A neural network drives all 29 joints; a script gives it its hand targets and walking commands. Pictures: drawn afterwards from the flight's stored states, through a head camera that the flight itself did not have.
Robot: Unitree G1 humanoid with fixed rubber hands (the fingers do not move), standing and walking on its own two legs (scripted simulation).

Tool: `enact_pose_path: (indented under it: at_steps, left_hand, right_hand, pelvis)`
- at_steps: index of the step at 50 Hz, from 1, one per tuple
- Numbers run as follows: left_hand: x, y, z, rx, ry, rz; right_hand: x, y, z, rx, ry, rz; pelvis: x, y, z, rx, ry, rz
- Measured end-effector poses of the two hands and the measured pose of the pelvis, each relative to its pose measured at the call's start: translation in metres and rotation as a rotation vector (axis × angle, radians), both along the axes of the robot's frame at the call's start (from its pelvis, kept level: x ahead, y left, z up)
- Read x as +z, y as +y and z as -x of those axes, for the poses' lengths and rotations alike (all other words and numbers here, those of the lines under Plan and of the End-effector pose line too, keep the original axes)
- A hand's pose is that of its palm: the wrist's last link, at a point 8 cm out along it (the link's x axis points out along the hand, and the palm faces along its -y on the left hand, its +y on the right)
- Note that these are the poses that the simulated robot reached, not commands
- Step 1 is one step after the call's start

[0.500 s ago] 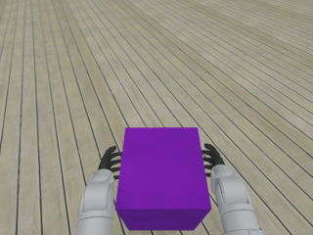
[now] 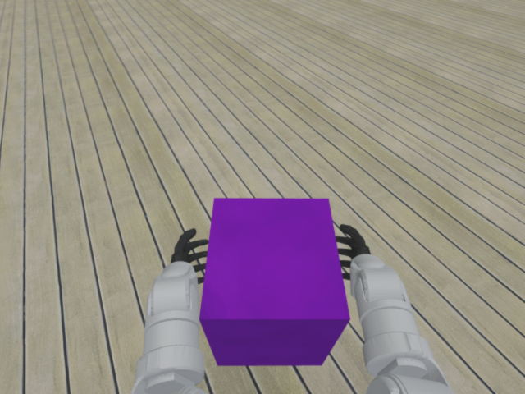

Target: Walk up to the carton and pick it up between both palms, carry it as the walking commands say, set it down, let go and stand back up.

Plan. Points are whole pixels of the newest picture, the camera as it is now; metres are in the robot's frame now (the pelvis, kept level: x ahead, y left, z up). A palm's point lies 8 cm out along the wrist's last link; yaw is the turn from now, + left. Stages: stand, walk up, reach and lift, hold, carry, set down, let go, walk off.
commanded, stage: set down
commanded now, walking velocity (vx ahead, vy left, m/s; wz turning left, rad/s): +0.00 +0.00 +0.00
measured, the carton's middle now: (270, 286) +0.33 +0.04 -0.04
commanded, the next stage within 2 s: none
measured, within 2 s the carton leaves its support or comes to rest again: neither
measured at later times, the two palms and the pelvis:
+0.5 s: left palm (201, 287) +0.31 +0.16 -0.04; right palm (356, 277) +0.36 -0.12 -0.05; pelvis +0.00 -0.03 -0.02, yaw +1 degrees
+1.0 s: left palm (201, 304) +0.32 +0.18 -0.13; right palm (337, 287) +0.39 -0.10 -0.13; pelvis -0.02 -0.03 -0.07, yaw +1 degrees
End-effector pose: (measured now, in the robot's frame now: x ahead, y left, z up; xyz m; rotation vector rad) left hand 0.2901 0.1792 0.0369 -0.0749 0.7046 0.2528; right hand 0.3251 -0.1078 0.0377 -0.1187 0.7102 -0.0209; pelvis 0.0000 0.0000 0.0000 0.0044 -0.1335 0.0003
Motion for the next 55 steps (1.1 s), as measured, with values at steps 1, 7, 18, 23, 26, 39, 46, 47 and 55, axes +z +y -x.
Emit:
enact_pose_path:
  at_steps: [1,7,18,23,26,39,46,47,55]
  left_hand:
    - [-0.004,0.000,-0.001,0.000,0.009,-0.002]
    - [-0.028,-0.002,-0.006,0.007,0.037,-0.020]
    - [-0.054,-0.013,-0.020,0.006,0.008,-0.062]
    - [-0.068,-0.016,-0.020,0.024,0.008,-0.064]
    - [-0.077,-0.017,-0.019,0.037,0.011,-0.062]
    - [-0.124,-0.011,-0.018,0.080,0.003,-0.056]
    - [-0.148,-0.004,-0.027,0.085,-0.014,-0.051]
    - [-0.152,-0.003,-0.029,0.085,-0.016,-0.049]
    - [-0.185,0.002,-0.038,0.095,-0.015,-0.030]
  right_hand:
    - [-0.004,0.000,-0.002,0.007,0.008,0.002]
    - [-0.029,-0.002,-0.014,0.038,0.032,0.008]
    - [-0.064,-0.011,-0.027,0.027,0.000,-0.019]
    - [-0.079,-0.014,-0.032,0.029,0.002,-0.037]
    - [-0.088,-0.014,-0.034,0.034,0.006,-0.047]
    - [-0.133,-0.006,-0.044,0.047,0.001,-0.074]
    - [-0.154,0.002,-0.055,0.051,-0.017,-0.069]
    - [-0.158,0.003,-0.057,0.051,-0.018,-0.067]
    - [-0.187,0.007,-0.067,0.051,-0.018,-0.057]
  pelvis:
    - [-0.001,0.001,0.001,0.000,0.008,-0.001]
    - [-0.004,0.001,0.002,0.002,0.072,-0.008]
    - [-0.010,-0.015,-0.005,0.010,0.217,-0.009]
    - [-0.015,-0.025,-0.005,0.016,0.273,-0.011]
    - [-0.018,-0.030,-0.003,0.019,0.305,-0.013]
    - [-0.044,-0.037,0.012,0.024,0.454,-0.011]
    - [-0.063,-0.030,0.019,0.023,0.531,-0.007]
    - [-0.066,-0.029,0.020,0.023,0.542,-0.006]
    - [-0.090,-0.018,0.024,0.022,0.628,0.001]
